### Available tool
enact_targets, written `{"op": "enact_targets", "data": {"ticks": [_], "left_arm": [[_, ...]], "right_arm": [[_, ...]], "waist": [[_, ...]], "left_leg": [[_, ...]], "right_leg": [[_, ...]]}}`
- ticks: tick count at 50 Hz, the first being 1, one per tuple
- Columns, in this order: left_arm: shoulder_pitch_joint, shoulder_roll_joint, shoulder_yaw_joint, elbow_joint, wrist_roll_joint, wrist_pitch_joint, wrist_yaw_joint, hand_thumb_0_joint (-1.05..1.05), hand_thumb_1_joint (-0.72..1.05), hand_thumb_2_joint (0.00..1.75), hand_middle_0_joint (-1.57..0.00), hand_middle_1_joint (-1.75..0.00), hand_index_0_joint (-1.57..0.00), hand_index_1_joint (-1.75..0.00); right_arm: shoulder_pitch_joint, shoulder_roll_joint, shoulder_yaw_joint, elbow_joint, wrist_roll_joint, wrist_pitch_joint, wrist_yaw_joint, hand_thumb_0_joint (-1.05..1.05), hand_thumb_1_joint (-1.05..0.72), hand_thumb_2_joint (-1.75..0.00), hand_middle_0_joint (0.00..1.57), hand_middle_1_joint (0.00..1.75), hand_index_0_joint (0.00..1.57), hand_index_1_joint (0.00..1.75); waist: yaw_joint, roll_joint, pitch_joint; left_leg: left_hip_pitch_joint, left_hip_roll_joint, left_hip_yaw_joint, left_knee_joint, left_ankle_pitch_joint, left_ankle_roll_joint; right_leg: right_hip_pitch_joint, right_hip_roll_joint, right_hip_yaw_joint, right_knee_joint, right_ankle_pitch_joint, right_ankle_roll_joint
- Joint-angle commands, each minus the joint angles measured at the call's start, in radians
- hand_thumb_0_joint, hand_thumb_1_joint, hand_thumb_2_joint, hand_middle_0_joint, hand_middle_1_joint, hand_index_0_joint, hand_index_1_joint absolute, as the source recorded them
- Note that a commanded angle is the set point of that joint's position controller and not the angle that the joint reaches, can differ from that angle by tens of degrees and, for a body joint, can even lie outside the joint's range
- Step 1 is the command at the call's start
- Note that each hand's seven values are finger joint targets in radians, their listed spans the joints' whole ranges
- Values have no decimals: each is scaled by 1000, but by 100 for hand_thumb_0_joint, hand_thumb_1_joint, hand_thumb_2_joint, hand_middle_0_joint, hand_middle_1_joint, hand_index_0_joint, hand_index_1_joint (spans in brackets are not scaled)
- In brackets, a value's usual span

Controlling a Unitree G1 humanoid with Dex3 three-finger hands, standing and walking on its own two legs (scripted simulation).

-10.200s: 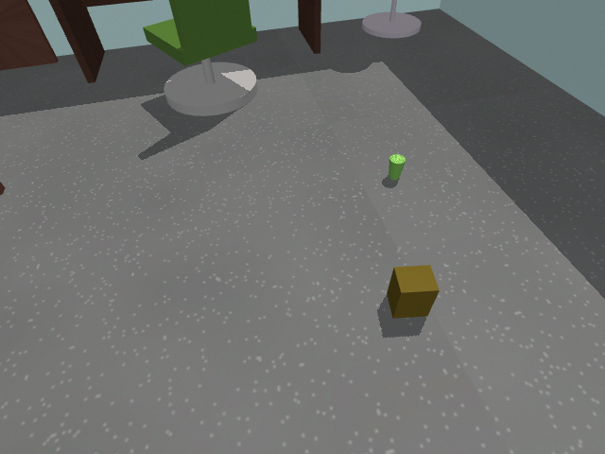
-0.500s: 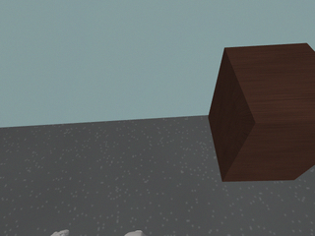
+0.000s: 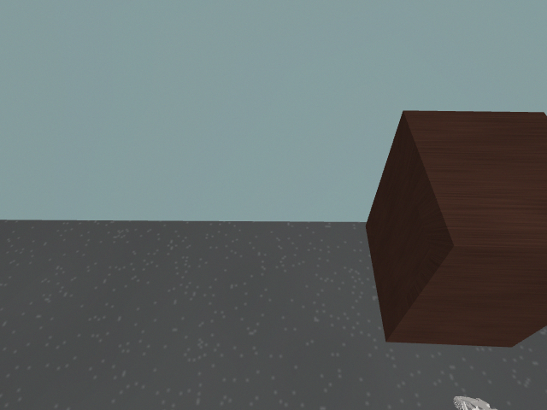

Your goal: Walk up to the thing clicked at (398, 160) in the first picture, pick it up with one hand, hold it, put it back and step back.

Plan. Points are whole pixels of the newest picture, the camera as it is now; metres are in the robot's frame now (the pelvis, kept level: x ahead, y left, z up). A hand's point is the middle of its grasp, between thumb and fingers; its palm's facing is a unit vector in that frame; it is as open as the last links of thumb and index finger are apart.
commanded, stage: walk up
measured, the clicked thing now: out of the picture -0.43 +1.37 -0.72
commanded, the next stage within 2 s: stand in 0.26 s
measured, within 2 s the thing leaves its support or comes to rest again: neither
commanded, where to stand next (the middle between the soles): +0.06 -0.01 m, yaw -1 degrees
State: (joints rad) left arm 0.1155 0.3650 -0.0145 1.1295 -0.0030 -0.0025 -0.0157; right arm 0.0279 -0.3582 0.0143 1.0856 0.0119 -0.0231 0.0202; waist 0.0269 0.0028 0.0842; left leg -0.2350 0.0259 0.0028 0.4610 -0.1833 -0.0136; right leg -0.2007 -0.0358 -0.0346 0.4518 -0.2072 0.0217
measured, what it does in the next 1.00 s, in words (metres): stands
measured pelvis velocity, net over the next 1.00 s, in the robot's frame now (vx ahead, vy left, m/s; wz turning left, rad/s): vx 0.04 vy -0.01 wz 0.00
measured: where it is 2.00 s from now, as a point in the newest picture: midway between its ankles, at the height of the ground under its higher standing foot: outside the picture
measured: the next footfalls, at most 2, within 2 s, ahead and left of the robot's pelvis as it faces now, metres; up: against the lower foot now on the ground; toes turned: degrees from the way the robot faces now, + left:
left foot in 1.88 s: +0.00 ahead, +0.06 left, +0.00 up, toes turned +41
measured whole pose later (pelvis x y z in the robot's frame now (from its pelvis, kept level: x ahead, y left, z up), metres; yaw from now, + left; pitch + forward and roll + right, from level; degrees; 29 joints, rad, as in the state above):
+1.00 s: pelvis +0.04 -0.01 +0.01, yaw +0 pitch -1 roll +0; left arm 0.07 0.34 0.00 1.14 0.01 -0.01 -0.01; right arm 0.06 -0.35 0.00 1.14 -0.01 -0.01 0.01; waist -0.01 0.01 0.04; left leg -0.14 0.03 0.00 0.32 -0.16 -0.03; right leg -0.10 -0.03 -0.04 0.31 -0.19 0.02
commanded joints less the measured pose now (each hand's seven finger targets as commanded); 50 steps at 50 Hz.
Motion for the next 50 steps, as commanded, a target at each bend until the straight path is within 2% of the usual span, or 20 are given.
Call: {"op": "enact_targets", "data": {"ticks": [1,7,12,13,14,17,19,21,23,26,28,31,36,40,42,45,47,50], "left_arm": [[-70,208,46,-32,-4,-32,13,0,90,90,-20,-30,-20,-30],[-81,199,51,-8,0,-28,13,0,90,90,-20,-30,-20,-30],[-91,197,57,-9,3,-26,12,0,90,90,-20,-30,-20,-30],[-77,202,55,-7,12,-30,15,0,90,90,-20,-30,-20,-30],[-78,200,55,-3,13,-32,15,0,90,90,-20,-30,-20,-30],[-77,203,58,-4,16,-28,15,0,90,90,-20,-30,-20,-30],[-70,197,58,-8,13,-25,14,0,90,90,-20,-30,-20,-30],[-65,192,58,-9,16,-25,13,0,90,90,-20,-30,-20,-30],[-67,196,59,-15,15,-26,13,0,90,90,-20,-30,-20,-30],[-60,192,56,-22,15,-30,15,0,90,90,-20,-30,-20,-30],[-77,200,57,-30,15,-34,18,0,90,90,-20,-30,-20,-30],[-76,198,56,-33,8,-36,19,0,90,90,-20,-30,-20,-30],[-72,197,56,-28,10,-32,20,0,90,90,-20,-30,-20,-30],[-71,197,57,-28,7,-34,22,0,90,90,-20,-30,-20,-30],[-71,199,57,-28,8,-35,22,0,90,90,-20,-30,-20,-30],[-75,195,60,-32,9,-33,24,0,90,90,-20,-30,-20,-30],[-77,197,61,-33,9,-33,25,0,90,90,-20,-30,-20,-30],[-81,195,63,-37,11,-33,25,0,90,90,-20,-30,-20,-30]], "right_arm": [[-33,-215,-46,-15,3,-12,-19,0,-90,-90,20,30,20,30],[-48,-211,-45,20,-4,-9,-17,0,-90,-90,20,30,20,30],[-47,-210,-43,36,-9,-12,-18,0,-90,-90,20,30,20,30],[-58,-209,-50,18,-22,-11,-17,0,-90,-90,20,30,20,30],[-57,-209,-50,20,-23,-11,-17,0,-90,-90,20,30,20,30],[-39,-210,-54,20,-24,-6,-16,0,-90,-90,20,30,20,30],[-30,-216,-56,19,-24,-6,-16,0,-90,-90,20,30,20,30],[-29,-216,-57,15,-24,-7,-18,0,-90,-90,20,30,20,30],[-21,-217,-58,13,-23,-7,-18,0,-90,-90,20,30,20,30],[-8,-215,-58,11,-22,-8,-17,0,-90,-90,20,30,20,30],[1,-208,-58,12,-23,-9,-18,0,-90,-90,20,30,20,30],[14,-211,-55,17,-22,-10,-19,0,-90,-90,20,30,20,30],[9,-211,-51,17,-20,-6,-23,0,-90,-90,20,30,20,30],[18,-205,-49,17,-19,-6,-23,0,-90,-90,20,30,20,30],[7,-203,-50,15,-19,-7,-23,0,-90,-90,20,30,20,30],[4,-208,-52,10,-20,-5,-25,0,-90,-90,20,30,20,30],[4,-204,-52,9,-20,-5,-25,0,-90,-90,20,30,20,30],[-2,-207,-55,2,-20,-5,-26,0,-90,-90,20,30,20,30]], "waist": [[-23,-27,-145],[-21,-28,-118],[-19,-6,-143],[-17,21,-148],[-18,17,-137],[-21,14,-94],[-18,35,-83],[-17,34,-94],[-20,22,-97],[-24,12,-115],[-32,-20,-141],[-35,-7,-151],[-34,-1,-147],[-34,-11,-151],[-34,-8,-145],[-33,-3,-153],[-34,-7,-143],[-33,-1,-157]], "left_leg": [[122,105,-89,-110,104,38],[117,104,-92,-164,45,30],[100,108,-88,-183,68,24],[105,110,-95,-185,39,21],[85,112,-99,-193,11,24],[34,107,-112,-218,-96,20],[-4,109,-125,-242,-148,18],[-7,115,-130,-239,-144,21],[2,108,-126,-229,-130,19],[45,103,-115,-203,-47,20],[82,109,-102,-174,52,26],[101,110,-98,-166,128,24],[105,110,-87,-163,145,24],[123,116,-84,-158,214,23],[129,115,-85,-162,197,20],[140,118,-79,-154,235,23],[136,116,-79,-162,213,19],[140,120,-77,-155,250,23]], "right_leg": [[23,-117,114,-151,109,-41],[23,-113,107,-202,28,-37],[80,-110,100,-198,84,-35],[77,-106,102,-193,33,-28],[83,-106,102,-193,31,-27],[51,-98,99,-192,-59,-27],[59,-91,93,-176,-70,-27],[71,-93,91,-168,-37,-30],[59,-93,94,-167,-53,-33],[52,-100,99,-177,-16,-33],[63,-111,104,-178,53,-35],[84,-110,98,-176,113,-31],[96,-110,91,-178,147,-28],[111,-112,87,-175,201,-26],[107,-109,84,-181,179,-25],[118,-114,83,-182,226,-26],[113,-108,78,-185,199,-25],[138,-116,81,-183,244,-27]]}}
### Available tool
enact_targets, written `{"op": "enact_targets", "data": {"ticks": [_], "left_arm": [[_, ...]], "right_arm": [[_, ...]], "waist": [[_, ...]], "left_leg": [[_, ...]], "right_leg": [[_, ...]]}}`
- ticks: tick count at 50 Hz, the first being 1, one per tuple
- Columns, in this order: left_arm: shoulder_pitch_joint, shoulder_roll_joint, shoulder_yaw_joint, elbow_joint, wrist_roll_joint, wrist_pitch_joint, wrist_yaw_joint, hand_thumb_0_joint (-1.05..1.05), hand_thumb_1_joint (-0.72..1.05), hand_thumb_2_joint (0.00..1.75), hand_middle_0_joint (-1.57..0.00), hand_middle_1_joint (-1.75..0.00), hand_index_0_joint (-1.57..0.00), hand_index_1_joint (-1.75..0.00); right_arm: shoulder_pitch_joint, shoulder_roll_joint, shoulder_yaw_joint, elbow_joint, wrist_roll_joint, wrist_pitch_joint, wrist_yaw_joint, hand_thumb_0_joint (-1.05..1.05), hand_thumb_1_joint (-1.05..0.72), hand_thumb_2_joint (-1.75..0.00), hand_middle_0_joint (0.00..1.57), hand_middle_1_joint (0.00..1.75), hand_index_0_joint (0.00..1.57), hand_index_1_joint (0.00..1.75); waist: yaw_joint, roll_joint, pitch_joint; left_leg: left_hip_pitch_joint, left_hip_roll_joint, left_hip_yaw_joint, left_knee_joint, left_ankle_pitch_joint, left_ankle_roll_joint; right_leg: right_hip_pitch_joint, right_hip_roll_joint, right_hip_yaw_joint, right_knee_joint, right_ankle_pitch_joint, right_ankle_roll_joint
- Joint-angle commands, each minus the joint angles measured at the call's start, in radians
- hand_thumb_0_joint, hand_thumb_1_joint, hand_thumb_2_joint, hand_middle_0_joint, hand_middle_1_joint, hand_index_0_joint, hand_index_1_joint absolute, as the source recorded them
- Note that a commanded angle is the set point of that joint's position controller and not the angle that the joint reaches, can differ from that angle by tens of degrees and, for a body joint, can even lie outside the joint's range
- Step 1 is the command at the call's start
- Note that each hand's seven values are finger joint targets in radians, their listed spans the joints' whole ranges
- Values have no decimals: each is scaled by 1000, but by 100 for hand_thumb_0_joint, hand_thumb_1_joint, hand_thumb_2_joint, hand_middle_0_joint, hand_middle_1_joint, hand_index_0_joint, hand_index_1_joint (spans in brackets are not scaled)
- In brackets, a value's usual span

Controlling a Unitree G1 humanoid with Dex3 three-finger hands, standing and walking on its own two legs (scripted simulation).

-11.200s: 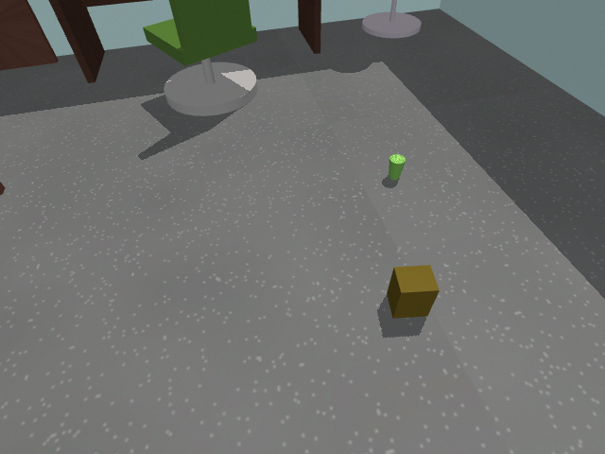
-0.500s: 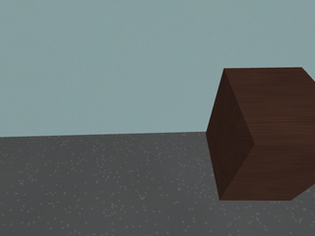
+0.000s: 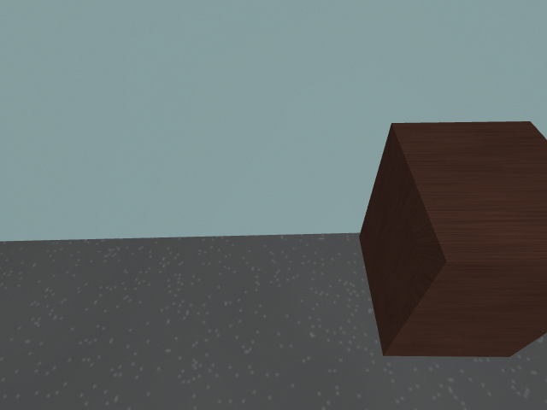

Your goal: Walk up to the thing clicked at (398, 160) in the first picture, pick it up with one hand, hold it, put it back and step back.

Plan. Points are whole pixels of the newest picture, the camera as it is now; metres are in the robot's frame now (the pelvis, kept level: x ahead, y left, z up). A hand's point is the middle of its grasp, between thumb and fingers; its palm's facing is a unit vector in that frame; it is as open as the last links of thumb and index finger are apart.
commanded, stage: stand
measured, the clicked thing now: out of the picture -0.46 +1.38 -0.73
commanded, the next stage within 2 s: walk up in 0.26 s
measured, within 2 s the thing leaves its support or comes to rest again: neither
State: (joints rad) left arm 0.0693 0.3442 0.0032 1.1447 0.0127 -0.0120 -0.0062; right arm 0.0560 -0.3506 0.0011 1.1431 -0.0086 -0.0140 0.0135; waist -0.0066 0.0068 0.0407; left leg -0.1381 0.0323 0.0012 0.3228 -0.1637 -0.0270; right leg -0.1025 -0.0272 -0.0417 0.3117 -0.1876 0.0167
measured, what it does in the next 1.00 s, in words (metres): steps on the spot, turning left: left foot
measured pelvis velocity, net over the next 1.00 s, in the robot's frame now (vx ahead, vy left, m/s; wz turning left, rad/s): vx -0.01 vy -0.07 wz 0.75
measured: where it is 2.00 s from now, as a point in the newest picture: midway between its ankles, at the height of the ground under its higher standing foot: outside the picture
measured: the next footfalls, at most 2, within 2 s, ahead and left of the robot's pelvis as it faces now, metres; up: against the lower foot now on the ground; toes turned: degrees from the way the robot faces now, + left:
left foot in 0.88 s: -0.04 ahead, +0.06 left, +0.00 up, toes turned +40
right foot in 1.16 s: +0.17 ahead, -0.10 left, +0.00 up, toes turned +52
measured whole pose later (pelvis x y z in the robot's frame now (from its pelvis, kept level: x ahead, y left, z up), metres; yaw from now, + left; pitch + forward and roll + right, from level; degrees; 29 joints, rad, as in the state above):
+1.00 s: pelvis -0.01 -0.07 -0.02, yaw +43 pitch -3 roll +2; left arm 0.21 0.42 0.07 0.79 0.03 0.05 -0.04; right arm 0.23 -0.40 -0.07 0.70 -0.03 0.03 0.04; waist 0.02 -0.08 0.14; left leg -0.28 -0.06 -0.02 0.59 -0.26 0.03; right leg -0.37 -0.09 -0.07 1.02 -0.55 0.01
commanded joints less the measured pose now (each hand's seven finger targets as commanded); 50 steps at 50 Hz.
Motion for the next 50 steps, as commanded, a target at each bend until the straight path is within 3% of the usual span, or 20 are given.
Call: {"op": "enact_targets", "data": {"ticks": [1,12,13,15,17,23,24,25,26,27,30,36,40,42,43,44,45,46,48,50], "left_arm": [[-30,212,44,-52,-5,-24,14,0,90,90,-20,-30,-20,-30],[-36,213,45,-54,-3,-18,14,0,90,90,-20,-30,-20,-30],[-124,293,118,-129,-10,15,-1,0,90,90,-20,-30,-20,-30],[-86,236,116,-183,-10,44,-2,0,90,90,-20,-30,-20,-30],[-77,187,117,-238,-3,65,-15,0,90,90,-20,-30,-20,-30],[36,177,117,-304,2,51,-26,0,90,90,-20,-30,-20,-30],[102,229,135,-287,9,47,-15,0,90,90,-20,-30,-20,-30],[98,312,149,-304,26,44,-5,0,90,90,-20,-30,-20,-30],[-42,359,164,-367,36,50,-6,0,90,90,-20,-30,-20,-30],[-111,358,165,-396,36,44,-14,0,90,90,-20,-30,-20,-30],[-140,231,127,-400,31,22,-11,0,90,90,-20,-30,-20,-30],[62,275,149,-419,32,9,-27,0,90,90,-20,-30,-20,-30],[80,300,151,-454,27,15,-28,0,90,90,-20,-30,-20,-30],[64,301,146,-476,21,18,-29,0,90,90,-20,-30,-20,-30],[78,276,136,-482,12,17,-26,0,90,90,-20,-30,-20,-30],[132,216,124,-492,5,19,-26,0,90,90,-20,-30,-20,-30],[68,196,113,-530,0,20,-32,0,90,90,-20,-30,-20,-30],[-1,261,123,-537,12,13,-26,0,90,90,-20,-30,-20,-30],[99,261,121,-495,2,9,-29,0,90,90,-20,-30,-20,-30],[139,267,125,-481,2,5,-30,0,90,90,-20,-30,-20,-30]], "right_arm": [[-31,-212,-39,-55,1,-15,-19,0,-90,-90,20,30,20,30],[-37,-211,-39,-59,1,-15,-21,0,-90,-90,20,30,20,30],[66,-281,-76,-106,7,9,-20,0,-90,-90,20,30,20,30],[107,-330,-106,-138,0,12,-28,0,-90,-90,20,30,20,30],[139,-351,-141,-187,-12,15,-41,0,-90,-90,20,30,20,30],[8,-268,-124,-323,-25,33,-38,0,-90,-90,20,30,20,30],[23,-223,-109,-341,-22,38,-32,0,-90,-90,20,30,20,30],[89,-139,-85,-353,-15,42,-31,0,-90,-90,20,30,20,30],[155,-168,-95,-357,-29,44,-37,0,-90,-90,20,30,20,30],[125,-240,-124,-358,-31,50,-33,0,-90,-90,20,30,20,30],[216,-211,-120,-338,-26,52,14,0,-90,-90,20,30,20,30],[123,-200,-107,-416,-28,51,52,0,-90,-90,20,30,20,30],[153,-206,-119,-440,-22,44,45,0,-90,-90,20,30,20,30],[230,-219,-133,-443,-28,39,35,0,-90,-90,20,30,20,30],[300,-244,-148,-431,-34,33,25,0,-90,-90,20,30,20,30],[315,-324,-173,-459,-45,28,14,0,-90,-90,20,30,20,30],[295,-412,-188,-487,-43,26,6,0,-90,-90,20,30,20,30],[290,-394,-194,-493,-24,25,2,0,-90,-90,20,30,20,30],[206,-316,-152,-525,-16,32,-3,0,-90,-90,20,30,20,30],[169,-297,-149,-556,-17,31,1,0,-90,-90,20,30,20,30]], "waist": [[1,2,-111],[4,-5,-92],[-3,-50,34],[-11,90,-15],[-18,193,-130],[95,118,-144],[124,20,-149],[106,-252,-120],[67,-293,-98],[48,-234,-40],[-16,-140,-9],[85,-159,-6],[69,-162,-44],[12,-117,-90],[-26,-36,-146],[-38,179,-162],[-48,311,-136],[-56,170,-79],[-5,89,-61],[8,155,-40]], "left_leg": [[46,111,-73,-21,228,33],[45,111,-76,-41,174,34],[-193,74,-199,5,426,73],[-29,173,-348,-3,576,167],[77,263,-550,-49,510,256],[-179,74,-402,67,199,135],[-316,-2,-331,141,40,90],[-473,-135,-175,341,-288,46],[-491,-73,-103,488,-343,5],[-412,-20,-77,625,-339,-4],[-376,-10,-81,685,-124,24],[-379,6,33,427,-154,29],[-243,-20,90,322,-177,51],[-98,-48,115,185,-162,81],[61,-69,70,105,-137,121],[220,75,-214,31,-60,193],[246,283,-641,-1,28,355],[104,325,-680,-31,-5,392],[76,192,-387,13,-59,283],[-41,121,-324,48,-11,237]], "right_leg": [[39,-123,87,-43,231,-21],[31,-120,85,-57,158,-23],[86,-41,-30,141,116,-25],[-103,15,-23,287,-30,-15],[-222,48,107,522,-375,-12],[78,56,93,121,-171,-62],[210,6,120,14,-131,-77],[247,-229,332,-92,-176,-111],[56,-422,450,-145,-313,-207],[-129,-480,472,-167,-376,-296],[-67,-219,144,-52,-48,-158],[130,-267,18,42,194,-182],[69,-314,-39,140,281,-152],[8,-316,-102,289,301,-126],[-66,-252,-164,481,284,-78],[-305,-133,-204,739,2,-9],[-560,34,-115,816,-464,38],[-510,-61,79,851,-467,10],[-479,-84,59,729,-380,-10],[-376,-58,30,617,-319,-8]]}}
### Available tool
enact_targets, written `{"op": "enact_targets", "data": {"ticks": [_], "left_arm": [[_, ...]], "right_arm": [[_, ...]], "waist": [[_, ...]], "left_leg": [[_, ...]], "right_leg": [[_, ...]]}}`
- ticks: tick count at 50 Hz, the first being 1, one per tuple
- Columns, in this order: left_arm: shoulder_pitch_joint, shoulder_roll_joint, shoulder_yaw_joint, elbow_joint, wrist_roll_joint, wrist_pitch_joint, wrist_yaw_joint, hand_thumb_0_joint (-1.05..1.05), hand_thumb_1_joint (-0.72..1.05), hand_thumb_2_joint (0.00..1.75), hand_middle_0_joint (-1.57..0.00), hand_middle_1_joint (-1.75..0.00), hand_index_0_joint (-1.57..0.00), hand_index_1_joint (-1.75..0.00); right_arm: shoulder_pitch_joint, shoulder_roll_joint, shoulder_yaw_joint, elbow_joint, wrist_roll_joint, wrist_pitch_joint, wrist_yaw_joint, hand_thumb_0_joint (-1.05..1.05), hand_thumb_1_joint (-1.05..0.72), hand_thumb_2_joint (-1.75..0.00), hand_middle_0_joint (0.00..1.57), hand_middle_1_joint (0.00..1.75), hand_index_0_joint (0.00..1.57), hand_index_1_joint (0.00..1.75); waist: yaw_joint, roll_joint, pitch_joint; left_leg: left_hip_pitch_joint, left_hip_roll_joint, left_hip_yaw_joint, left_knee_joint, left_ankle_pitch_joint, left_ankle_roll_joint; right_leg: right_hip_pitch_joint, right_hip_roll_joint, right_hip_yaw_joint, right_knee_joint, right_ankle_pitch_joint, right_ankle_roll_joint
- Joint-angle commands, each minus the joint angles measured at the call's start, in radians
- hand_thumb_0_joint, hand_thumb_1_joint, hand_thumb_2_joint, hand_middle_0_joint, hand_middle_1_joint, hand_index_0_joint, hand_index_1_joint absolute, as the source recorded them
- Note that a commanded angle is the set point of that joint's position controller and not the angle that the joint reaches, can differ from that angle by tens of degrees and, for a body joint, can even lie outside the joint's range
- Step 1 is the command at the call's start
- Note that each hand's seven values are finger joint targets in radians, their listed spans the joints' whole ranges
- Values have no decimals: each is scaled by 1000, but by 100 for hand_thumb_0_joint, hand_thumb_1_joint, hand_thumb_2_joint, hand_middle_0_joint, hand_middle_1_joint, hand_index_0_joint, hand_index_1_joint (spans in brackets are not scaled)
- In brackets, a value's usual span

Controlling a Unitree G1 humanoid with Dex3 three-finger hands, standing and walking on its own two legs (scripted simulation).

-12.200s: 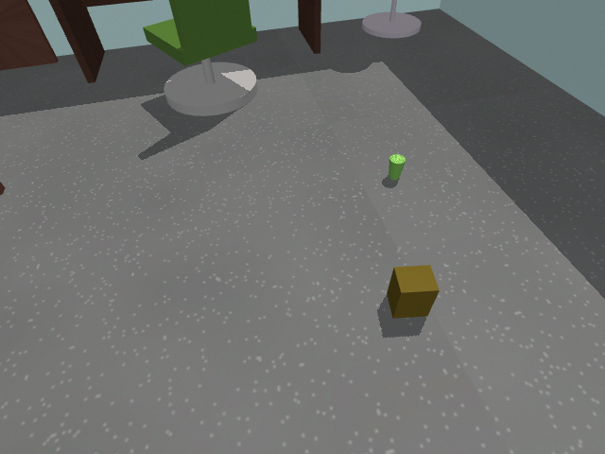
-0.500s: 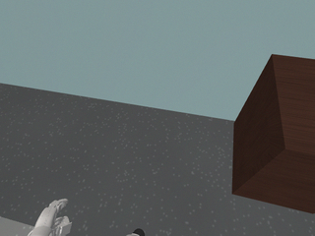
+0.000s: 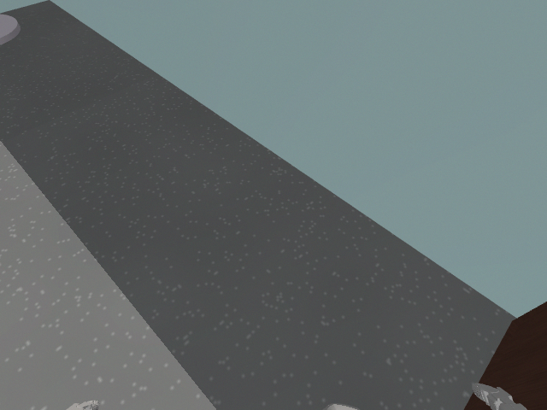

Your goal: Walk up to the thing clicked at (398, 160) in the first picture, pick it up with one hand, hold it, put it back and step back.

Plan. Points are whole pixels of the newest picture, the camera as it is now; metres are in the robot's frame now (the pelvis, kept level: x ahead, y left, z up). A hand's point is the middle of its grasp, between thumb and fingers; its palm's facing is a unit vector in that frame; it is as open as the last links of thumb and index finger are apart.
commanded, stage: walk up
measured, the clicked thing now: out of the picture +0.66 +1.37 -0.70
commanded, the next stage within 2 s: none
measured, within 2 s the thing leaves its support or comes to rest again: neither
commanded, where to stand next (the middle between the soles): +0.07 +0.02 m, yaw +57 degrees
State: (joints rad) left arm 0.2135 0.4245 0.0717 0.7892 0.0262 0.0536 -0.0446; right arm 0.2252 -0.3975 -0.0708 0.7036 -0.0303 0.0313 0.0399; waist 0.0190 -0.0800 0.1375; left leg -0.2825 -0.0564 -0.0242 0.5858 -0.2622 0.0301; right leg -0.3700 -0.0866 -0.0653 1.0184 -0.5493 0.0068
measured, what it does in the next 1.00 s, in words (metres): steps on the spot, turning left: right foot, then left foot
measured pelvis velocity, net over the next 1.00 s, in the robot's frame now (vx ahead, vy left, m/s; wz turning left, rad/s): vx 0.03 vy -0.03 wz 0.80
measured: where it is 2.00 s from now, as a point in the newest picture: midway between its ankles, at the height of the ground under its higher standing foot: outside the picture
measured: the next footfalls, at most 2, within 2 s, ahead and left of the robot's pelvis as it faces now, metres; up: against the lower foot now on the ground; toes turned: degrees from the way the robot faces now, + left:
right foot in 0.16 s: +0.12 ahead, -0.14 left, +0.00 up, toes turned +9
left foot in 0.54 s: +0.00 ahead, +0.14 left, +0.00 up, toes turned +30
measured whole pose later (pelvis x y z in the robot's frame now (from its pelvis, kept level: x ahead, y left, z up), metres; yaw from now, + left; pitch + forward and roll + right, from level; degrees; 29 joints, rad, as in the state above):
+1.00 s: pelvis +0.03 -0.03 -0.01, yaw +46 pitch -2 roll +2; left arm 0.24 0.39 0.03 0.77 0.05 -0.02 -0.02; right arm 0.22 -0.44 -0.07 0.76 -0.01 0.01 0.01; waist 0.03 0.00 0.14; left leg -0.50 -0.03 -0.02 1.03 -0.47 0.00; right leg -0.33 -0.14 -0.12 0.73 -0.36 -0.01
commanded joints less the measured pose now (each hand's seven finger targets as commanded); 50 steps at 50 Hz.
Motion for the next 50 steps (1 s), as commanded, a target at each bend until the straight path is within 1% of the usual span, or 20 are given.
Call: {"op": "enact_targets", "data": {"ticks": [1,7,8,9,10,11,15,20,25,26,28,29,32,37,39,40,41,42,45,50], "left_arm": [[-6,172,58,-117,-9,-61,9,0,90,90,-20,-30,-20,-30],[136,155,70,-98,-22,-87,45,0,90,90,-20,-30,-20,-30],[189,223,87,-93,-7,-95,56,0,90,90,-20,-30,-20,-30],[142,327,107,-120,13,-101,65,0,90,90,-20,-30,-20,-30],[39,355,111,-142,11,-95,67,0,90,90,-20,-30,-20,-30],[-7,316,105,-156,6,-101,65,0,90,90,-20,-30,-20,-30],[41,271,81,-116,5,-118,64,0,90,90,-20,-30,-20,-30],[69,314,95,-146,19,-111,47,0,90,90,-20,-30,-20,-30],[28,302,76,-152,7,-76,22,0,90,90,-20,-30,-20,-30],[52,251,62,-148,-1,-68,21,0,90,90,-20,-30,-20,-30],[39,165,29,-190,-14,-58,20,0,90,90,-20,-30,-20,-30],[-60,256,48,-191,-10,-67,36,0,90,90,-20,-30,-20,-30],[80,241,50,-108,-24,-77,37,0,90,90,-20,-30,-20,-30],[86,201,49,-94,-16,-87,45,0,90,90,-20,-30,-20,-30],[135,182,51,-76,-13,-101,52,0,90,90,-20,-30,-20,-30],[176,257,71,-72,3,-107,59,0,90,90,-20,-30,-20,-30],[137,357,91,-92,13,-105,60,0,90,90,-20,-30,-20,-30],[34,402,97,-111,13,-102,55,0,90,90,-20,-30,-20,-30],[-11,278,64,-96,6,-106,62,0,90,90,-20,-30,-20,-30],[65,279,66,-71,11,-100,47,0,90,90,-20,-30,-20,-30]], "right_arm": [[-8,-245,-76,-126,-3,-13,-20,0,-90,-90,20,30,20,30],[-73,-235,-85,-200,-22,7,2,0,-90,-90,20,30,20,30],[-90,-181,-71,-222,-12,10,0,0,-90,-90,20,30,20,30],[-29,-130,-61,-217,-6,9,-3,0,-90,-90,20,30,20,30],[15,-212,-83,-192,-21,20,-17,0,-90,-90,20,30,20,30],[13,-261,-98,-164,-20,24,-12,0,-90,-90,20,30,20,30],[52,-210,-92,-121,-25,6,29,0,-90,-90,20,30,20,30],[-42,-189,-83,-123,2,3,34,0,-90,-90,20,30,20,30],[89,-192,-86,-45,24,-25,4,0,-90,-90,20,30,20,30],[149,-228,-96,-19,16,-36,-9,0,-90,-90,20,30,20,30],[145,-422,-129,-65,-3,-54,-32,0,-90,-90,20,30,20,30],[147,-447,-135,-47,11,-51,-33,0,-90,-90,20,30,20,30],[34,-309,-82,-68,20,-55,-55,0,-90,-90,20,30,20,30],[31,-291,-67,-80,12,-56,-59,0,-90,-90,20,30,20,30],[2,-260,-56,-84,23,-45,-61,0,-90,-90,20,30,20,30],[-6,-201,-39,-99,35,-41,-66,0,-90,-90,20,30,20,30],[-13,-173,-35,-116,32,-38,-72,0,-90,-90,20,30,20,30],[6,-223,-52,-98,15,-32,-90,0,-90,-90,20,30,20,30],[42,-255,-69,-26,23,-41,-65,0,-90,-90,20,30,20,30],[7,-184,-52,-11,22,-50,-28,0,-90,-90,20,30,20,30]], "waist": [[-18,241,-125],[50,216,-179],[95,52,-187],[67,-208,-158],[27,-157,-160],[-3,-59,-97],[-11,-82,-119],[49,-149,-114],[-8,-102,-180],[-33,16,-228],[-51,337,-183],[-83,268,-130],[-2,262,-148],[7,256,-176],[52,228,-205],[77,51,-215],[74,-148,-186],[35,-182,-166],[-7,14,-62],[43,-165,-140]], "left_leg": [[10,180,-283,-208,144,171],[-184,85,-303,-15,215,100],[-294,-1,-227,159,51,45],[-429,-103,-117,387,-249,-25],[-371,10,-143,555,-288,-38],[-340,30,-156,617,-247,-45],[-311,93,-72,518,-93,-48],[-234,89,20,281,-173,-51],[49,4,129,-3,-62,-31],[177,-2,63,-81,-48,-4],[201,358,-675,-246,-112,218],[56,395,-731,-280,-113,290],[84,235,-377,-75,162,204],[-84,215,-376,25,452,202],[-138,139,-319,151,422,125],[-242,49,-227,315,266,57],[-431,-79,-74,498,-147,3],[-424,-3,-98,672,-397,-13],[-365,65,-77,622,-226,-18],[-201,31,48,270,-191,-26]], "right_leg": [[-43,28,36,-111,43,5],[244,113,22,-480,291,-21],[318,-15,186,-638,208,-64],[312,-330,533,-772,193,-143],[162,-479,650,-808,71,-268],[94,-435,588,-796,84,-297],[201,-245,152,-635,402,-170],[213,-279,47,-600,344,-197],[83,-266,-90,-385,293,-129],[20,-215,-122,-202,262,-82],[-363,-17,-37,102,-83,19],[-280,-49,83,123,-105,1],[-222,-57,88,12,21,-18],[1,29,37,-143,74,-36],[150,59,32,-401,250,-70],[225,-68,204,-519,270,-105],[266,-338,548,-665,252,-221],[186,-510,754,-724,310,-369],[119,-296,310,-597,354,-252],[187,-216,114,-490,544,-213]]}}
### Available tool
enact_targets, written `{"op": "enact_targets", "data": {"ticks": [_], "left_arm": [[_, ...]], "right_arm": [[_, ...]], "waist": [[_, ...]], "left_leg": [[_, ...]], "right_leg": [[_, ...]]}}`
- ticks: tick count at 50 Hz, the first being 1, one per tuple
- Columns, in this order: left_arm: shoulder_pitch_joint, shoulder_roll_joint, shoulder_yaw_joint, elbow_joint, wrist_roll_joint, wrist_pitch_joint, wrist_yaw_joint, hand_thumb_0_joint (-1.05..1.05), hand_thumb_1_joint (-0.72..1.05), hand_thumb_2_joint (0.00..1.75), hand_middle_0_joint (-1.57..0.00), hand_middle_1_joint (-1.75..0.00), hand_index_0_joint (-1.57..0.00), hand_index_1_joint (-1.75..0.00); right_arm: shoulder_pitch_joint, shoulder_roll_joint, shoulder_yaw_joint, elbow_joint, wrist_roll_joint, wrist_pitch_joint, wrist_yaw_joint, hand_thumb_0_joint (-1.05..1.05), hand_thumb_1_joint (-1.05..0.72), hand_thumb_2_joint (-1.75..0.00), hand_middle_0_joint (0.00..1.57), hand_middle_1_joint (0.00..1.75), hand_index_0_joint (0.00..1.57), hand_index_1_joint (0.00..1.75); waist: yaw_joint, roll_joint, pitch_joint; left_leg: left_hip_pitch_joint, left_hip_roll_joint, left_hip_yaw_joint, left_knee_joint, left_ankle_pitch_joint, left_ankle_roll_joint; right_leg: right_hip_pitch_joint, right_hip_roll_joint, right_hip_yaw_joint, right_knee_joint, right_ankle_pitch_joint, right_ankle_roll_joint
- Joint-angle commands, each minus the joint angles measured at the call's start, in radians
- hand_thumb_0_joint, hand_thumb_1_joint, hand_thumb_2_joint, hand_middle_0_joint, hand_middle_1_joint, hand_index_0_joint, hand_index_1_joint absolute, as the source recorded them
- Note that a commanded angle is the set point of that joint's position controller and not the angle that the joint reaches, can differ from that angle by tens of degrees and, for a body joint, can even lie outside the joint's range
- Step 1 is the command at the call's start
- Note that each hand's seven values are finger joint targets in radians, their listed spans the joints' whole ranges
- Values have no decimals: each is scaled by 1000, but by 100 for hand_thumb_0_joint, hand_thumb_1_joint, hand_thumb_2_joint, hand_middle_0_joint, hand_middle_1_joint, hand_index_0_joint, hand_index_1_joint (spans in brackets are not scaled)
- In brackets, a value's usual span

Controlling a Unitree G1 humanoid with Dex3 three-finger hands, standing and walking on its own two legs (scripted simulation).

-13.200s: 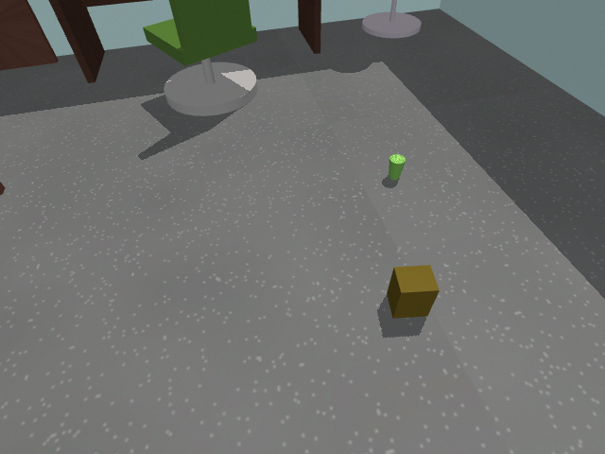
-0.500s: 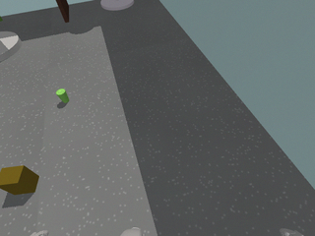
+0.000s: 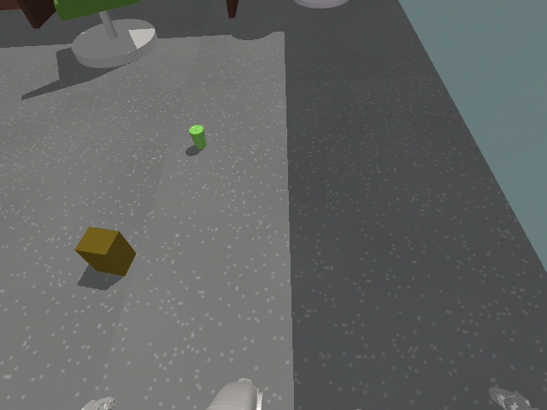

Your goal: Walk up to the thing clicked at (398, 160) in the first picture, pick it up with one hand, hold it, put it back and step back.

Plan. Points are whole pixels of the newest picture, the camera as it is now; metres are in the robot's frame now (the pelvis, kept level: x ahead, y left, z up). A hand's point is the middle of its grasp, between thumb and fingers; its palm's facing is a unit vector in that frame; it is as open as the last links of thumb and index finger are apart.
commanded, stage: walk up
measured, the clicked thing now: (198, 137) +1.45 +0.52 -0.70
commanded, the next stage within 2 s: stand in 1.12 s
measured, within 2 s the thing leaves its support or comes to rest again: neither
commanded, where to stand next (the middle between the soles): +0.06 +0.01 m, yaw +11 degrees
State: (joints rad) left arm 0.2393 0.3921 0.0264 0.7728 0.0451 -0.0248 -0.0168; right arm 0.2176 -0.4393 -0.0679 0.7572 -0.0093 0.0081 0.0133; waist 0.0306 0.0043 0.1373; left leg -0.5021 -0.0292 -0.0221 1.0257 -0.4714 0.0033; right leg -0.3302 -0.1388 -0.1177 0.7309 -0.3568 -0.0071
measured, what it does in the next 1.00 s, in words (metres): steps on the spot: left foot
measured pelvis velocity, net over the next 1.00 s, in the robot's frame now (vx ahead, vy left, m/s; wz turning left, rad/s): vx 0.01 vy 0.00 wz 0.25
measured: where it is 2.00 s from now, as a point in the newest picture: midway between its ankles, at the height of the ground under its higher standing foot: outside the picture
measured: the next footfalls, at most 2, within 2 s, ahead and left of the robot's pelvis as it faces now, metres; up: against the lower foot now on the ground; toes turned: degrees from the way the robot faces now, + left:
left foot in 0.12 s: +0.06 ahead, +0.13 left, +0.00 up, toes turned +8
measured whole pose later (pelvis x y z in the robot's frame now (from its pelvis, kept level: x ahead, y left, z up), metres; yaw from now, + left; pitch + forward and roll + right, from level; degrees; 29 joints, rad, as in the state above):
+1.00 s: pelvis +0.01 +0.00 +0.02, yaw +14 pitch -2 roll -1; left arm 0.09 0.38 0.00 1.05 0.01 -0.01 -0.01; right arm 0.08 -0.35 0.01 1.07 0.00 -0.02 0.02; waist 0.01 0.00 0.06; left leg -0.26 -0.04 -0.11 0.50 -0.21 0.00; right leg -0.17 -0.06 -0.07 0.48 -0.27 0.03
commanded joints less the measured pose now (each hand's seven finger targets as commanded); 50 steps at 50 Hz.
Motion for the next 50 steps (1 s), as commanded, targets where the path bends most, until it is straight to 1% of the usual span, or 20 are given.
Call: {"op": "enact_targets", "data": {"ticks": [1,3,5,6,7,8,11,17,18,19,20,25,27,28,29,32,34,36,39,50], "left_arm": [[12,316,111,-68,-11,-16,17,0,90,90,-20,-30,-20,-30],[-30,307,102,-81,-26,1,13,0,90,90,-20,-30,-20,-30],[13,233,71,-69,-31,16,11,0,90,90,-20,-30,-20,-30],[20,170,55,-83,-40,20,9,0,90,90,-20,-30,-20,-30],[-2,212,68,-76,-50,28,23,0,90,90,-20,-30,-20,-30],[-36,260,79,-53,-47,26,28,0,90,90,-20,-30,-20,-30],[73,239,81,19,-50,20,22,0,90,90,-20,-30,-20,-30],[106,219,82,81,-29,-5,22,0,90,90,-20,-30,-20,-30],[88,272,89,67,-14,-14,25,0,90,90,-20,-30,-20,-30],[26,348,104,56,-9,-11,23,0,90,90,-20,-30,-20,-30],[-63,370,109,29,-7,-12,21,0,90,90,-20,-30,-20,-30],[-60,259,65,57,-19,-11,14,0,90,90,-20,-30,-20,-30],[-26,165,40,61,-38,-1,11,0,90,90,-20,-30,-20,-30],[-38,217,57,81,-43,8,21,0,90,90,-20,-30,-20,-30],[-33,224,57,87,-44,4,23,0,90,90,-20,-30,-20,-30],[27,199,45,138,-47,-17,26,0,90,90,-20,-30,-20,-30],[-42,262,50,131,-33,-25,26,0,90,90,-20,-30,-20,-30],[-129,246,39,121,-39,-21,24,0,90,90,-20,-30,-20,-30],[-115,212,25,160,-48,-14,23,0,90,90,-20,-30,-20,-30],[-196,201,21,248,-44,-12,15,0,90,90,-20,-30,-20,-30]], "right_arm": [[19,-142,-56,-60,3,-28,-4,0,-90,-90,20,30,20,30],[62,-142,-59,-25,4,-36,-11,0,-90,-90,20,30,20,30],[100,-187,-74,3,-8,-49,-26,0,-90,-90,20,30,20,30],[111,-271,-89,-13,-22,-56,-34,0,-90,-90,20,30,20,30],[76,-348,-95,-35,-16,-57,-39,0,-90,-90,20,30,20,30],[45,-333,-91,-26,-10,-54,-41,0,-90,-90,20,30,20,30],[-46,-245,-53,-26,-5,-56,-50,0,-90,-90,20,30,20,30],[-75,-197,-26,-12,-1,-31,-35,0,-90,-90,20,30,20,30],[-73,-141,-11,-21,9,-29,-32,0,-90,-90,20,30,20,30],[-78,-148,-20,-5,12,-24,-37,0,-90,-90,20,30,20,30],[-40,-185,-37,22,2,-23,-40,0,-90,-90,20,30,20,30],[41,-148,-33,92,4,-53,-19,0,-90,-90,20,30,20,30],[-3,-203,-40,75,-14,-69,-28,0,-90,-90,20,30,20,30],[-13,-255,-50,81,-6,-67,-29,0,-90,-90,20,30,20,30],[-36,-247,-46,87,-7,-65,-30,0,-90,-90,20,30,20,30],[-142,-172,-11,94,10,-55,-31,0,-90,-90,20,30,20,30],[-110,-145,0,123,17,-47,-26,0,-90,-90,20,30,20,30],[-65,-147,2,174,10,-49,-26,0,-90,-90,20,30,20,30],[-125,-156,10,192,11,-54,-22,0,-90,-90,20,30,20,30],[-189,-142,29,273,7,-48,-15,0,-90,-90,20,30,20,30]], "waist": [[22,-260,-153],[-17,-221,-174],[-41,-57,-203],[-45,171,-199],[-57,203,-183],[-55,132,-125],[3,133,-132],[23,100,-160],[26,-42,-150],[14,-187,-109],[-19,-196,-67],[-51,-141,-124],[-22,76,-190],[-34,72,-173],[-20,60,-162],[26,78,-174],[-17,-12,-163],[-47,-17,-175],[-15,1,-189],[-17,11,-150]], "left_leg": [[55,-2,65,-208,45,1],[193,-29,104,-373,170,8],[390,-6,-16,-484,155,52],[438,206,-394,-600,133,140],[283,373,-649,-656,117,285],[169,364,-636,-663,107,314],[151,241,-381,-546,262,227],[12,133,-281,-440,153,145],[-23,57,-215,-334,119,85],[-9,-57,-83,-198,-42,43],[33,-6,-44,-81,-86,17],[297,-8,-32,-454,149,49],[365,227,-469,-598,200,154],[254,281,-524,-606,182,240],[226,267,-497,-600,212,243],[154,141,-236,-482,380,109],[178,44,-132,-418,307,42],[257,56,-145,-469,332,42],[260,105,-206,-531,388,76],[233,104,-204,-673,280,41]], "right_leg": [[129,-179,159,-196,341,-198],[56,-174,127,-141,248,-171],[-111,-123,69,59,42,-88],[-276,-19,20,258,-116,-19],[-270,36,105,302,-329,-1],[-200,13,160,337,-316,-4],[-134,8,140,244,-161,-18],[148,91,78,-165,-19,-31],[128,-30,270,-285,-93,-73],[17,-192,487,-398,-225,-173],[-62,-300,562,-409,-212,-244],[-63,-91,190,-161,164,-103],[-159,48,88,63,3,1],[-88,61,130,74,-237,-5],[-57,58,143,64,-233,-13],[114,39,146,-202,89,-34],[87,-67,271,-294,139,-90],[65,-67,238,-258,172,-87],[120,11,140,-241,160,-35],[206,-1,133,-391,56,-24]]}}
